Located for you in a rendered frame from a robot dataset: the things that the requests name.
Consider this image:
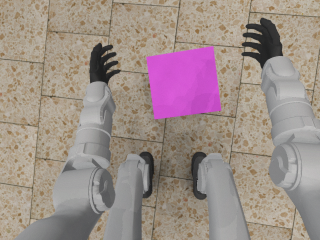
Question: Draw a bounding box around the carton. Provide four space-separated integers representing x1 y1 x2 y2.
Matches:
146 46 221 120

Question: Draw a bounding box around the robot left foot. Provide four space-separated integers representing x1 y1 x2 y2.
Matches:
139 151 154 199

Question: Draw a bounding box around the robot right upper arm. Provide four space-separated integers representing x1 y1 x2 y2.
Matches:
268 141 320 240

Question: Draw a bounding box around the right robot hand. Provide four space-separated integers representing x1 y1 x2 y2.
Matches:
241 17 283 69

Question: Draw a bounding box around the left robot hand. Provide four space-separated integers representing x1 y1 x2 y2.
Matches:
89 43 121 85

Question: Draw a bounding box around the robot left upper arm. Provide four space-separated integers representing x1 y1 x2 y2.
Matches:
14 167 116 240

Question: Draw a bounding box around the right robot forearm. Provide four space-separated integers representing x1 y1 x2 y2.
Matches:
260 56 320 147

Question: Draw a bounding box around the robot left shin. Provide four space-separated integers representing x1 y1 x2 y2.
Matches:
117 153 147 192

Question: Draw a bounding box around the left robot forearm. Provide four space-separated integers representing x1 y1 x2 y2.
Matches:
52 81 116 207

